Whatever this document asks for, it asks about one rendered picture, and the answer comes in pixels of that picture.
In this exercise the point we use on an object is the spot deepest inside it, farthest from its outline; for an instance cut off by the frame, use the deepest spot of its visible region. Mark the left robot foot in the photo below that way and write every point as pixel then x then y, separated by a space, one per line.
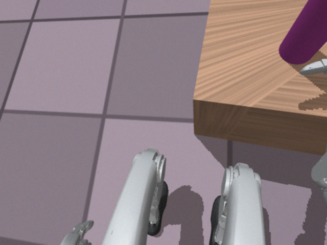
pixel 154 229

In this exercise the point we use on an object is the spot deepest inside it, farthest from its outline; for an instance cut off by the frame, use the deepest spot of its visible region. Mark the right robot foot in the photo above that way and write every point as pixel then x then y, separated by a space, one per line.
pixel 214 220

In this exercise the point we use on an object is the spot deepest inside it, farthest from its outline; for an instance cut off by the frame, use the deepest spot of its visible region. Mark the right robot arm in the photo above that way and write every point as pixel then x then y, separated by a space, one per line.
pixel 319 175

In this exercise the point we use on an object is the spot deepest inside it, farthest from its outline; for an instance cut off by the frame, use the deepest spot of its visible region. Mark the right robot hand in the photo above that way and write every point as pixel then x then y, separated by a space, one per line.
pixel 315 68

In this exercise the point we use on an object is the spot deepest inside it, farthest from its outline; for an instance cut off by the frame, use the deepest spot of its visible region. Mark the left robot hand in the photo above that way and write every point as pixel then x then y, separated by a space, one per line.
pixel 73 238

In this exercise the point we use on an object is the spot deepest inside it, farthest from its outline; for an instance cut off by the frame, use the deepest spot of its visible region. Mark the bottle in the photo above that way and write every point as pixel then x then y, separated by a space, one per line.
pixel 307 35

